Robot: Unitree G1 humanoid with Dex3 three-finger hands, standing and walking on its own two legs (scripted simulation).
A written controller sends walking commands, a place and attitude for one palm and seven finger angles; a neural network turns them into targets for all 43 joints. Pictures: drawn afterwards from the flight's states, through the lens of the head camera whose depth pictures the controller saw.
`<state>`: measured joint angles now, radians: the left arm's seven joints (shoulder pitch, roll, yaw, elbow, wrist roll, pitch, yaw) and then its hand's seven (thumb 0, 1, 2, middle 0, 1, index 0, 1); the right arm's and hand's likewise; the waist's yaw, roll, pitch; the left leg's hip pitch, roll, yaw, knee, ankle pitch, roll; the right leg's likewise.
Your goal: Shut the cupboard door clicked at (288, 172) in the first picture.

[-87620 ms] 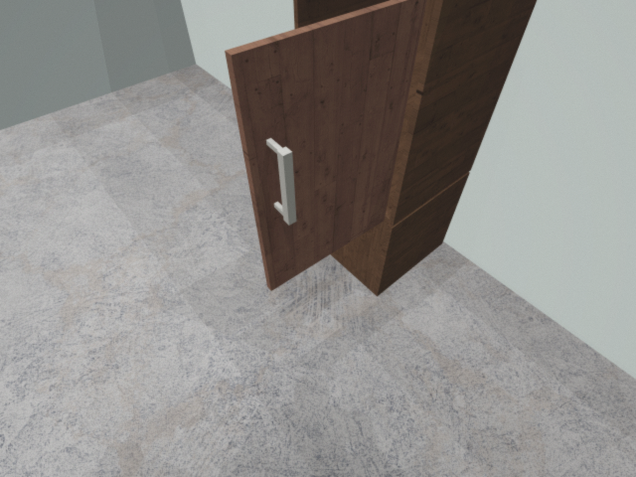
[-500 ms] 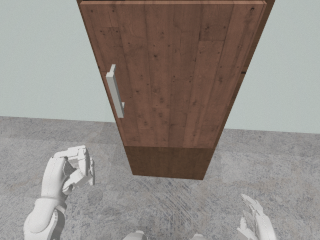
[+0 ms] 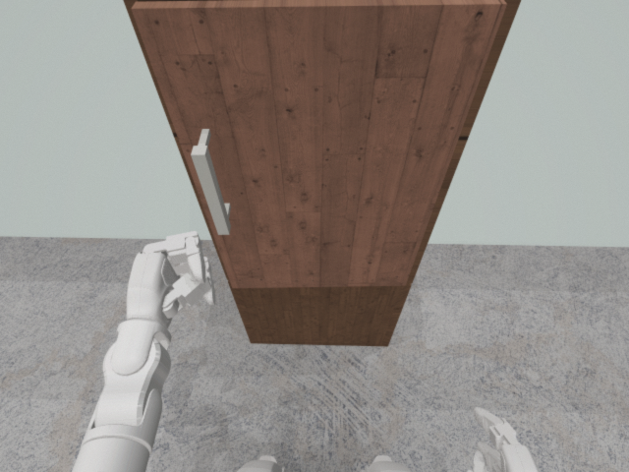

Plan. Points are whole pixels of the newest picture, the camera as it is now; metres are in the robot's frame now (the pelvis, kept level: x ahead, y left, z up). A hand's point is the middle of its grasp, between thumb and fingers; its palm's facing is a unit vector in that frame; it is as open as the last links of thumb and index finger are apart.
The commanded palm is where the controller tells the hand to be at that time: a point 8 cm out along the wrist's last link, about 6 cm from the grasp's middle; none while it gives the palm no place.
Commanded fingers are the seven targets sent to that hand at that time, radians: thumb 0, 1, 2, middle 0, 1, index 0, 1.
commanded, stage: bring the fist close to the handle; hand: left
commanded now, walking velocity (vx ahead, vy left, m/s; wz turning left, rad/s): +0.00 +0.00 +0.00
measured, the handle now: (215, 185) +0.50 +0.17 +0.06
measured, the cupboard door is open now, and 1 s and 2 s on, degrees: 2 2 0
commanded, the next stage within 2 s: push the door shut along its arc in 0.74 s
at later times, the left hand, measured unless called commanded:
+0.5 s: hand (237, 230) +0.40 +0.12 +0.07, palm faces +0.04 -1.00 -0.02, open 3.1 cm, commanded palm +0.37 +0.18 +0.07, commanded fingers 0.00 0.90 0.90 -1.30 -1.50 -1.30 -1.50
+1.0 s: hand (233, 233) +0.40 +0.13 +0.07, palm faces +0.02 -1.00 -0.03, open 3.1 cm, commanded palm +0.39 +0.18 +0.07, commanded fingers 0.00 0.90 0.90 -1.30 -1.50 -1.30 -1.50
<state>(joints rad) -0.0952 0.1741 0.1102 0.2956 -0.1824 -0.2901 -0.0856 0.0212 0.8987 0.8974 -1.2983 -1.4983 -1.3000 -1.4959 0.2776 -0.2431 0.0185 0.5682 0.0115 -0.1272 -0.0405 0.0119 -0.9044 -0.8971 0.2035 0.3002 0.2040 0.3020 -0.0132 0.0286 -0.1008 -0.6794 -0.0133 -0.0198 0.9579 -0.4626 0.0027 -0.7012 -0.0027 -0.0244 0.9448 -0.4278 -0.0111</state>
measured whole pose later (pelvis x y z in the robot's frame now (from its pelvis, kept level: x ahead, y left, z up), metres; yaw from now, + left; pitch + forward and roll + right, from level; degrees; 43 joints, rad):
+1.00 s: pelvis -0.01 -0.01 +0.00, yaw +0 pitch +13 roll +0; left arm -0.51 0.20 0.17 0.80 -0.13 -0.41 -0.07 0.02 0.90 0.90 -1.30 -1.50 -1.30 -1.50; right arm 0.28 -0.25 0.01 0.62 0.01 -0.05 -0.03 0.01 -0.91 -0.90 0.20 0.30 0.20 0.30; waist -0.05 0.02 -0.10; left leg -0.73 -0.01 -0.02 0.94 -0.43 -0.01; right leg -0.76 0.00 -0.02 0.94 -0.40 -0.02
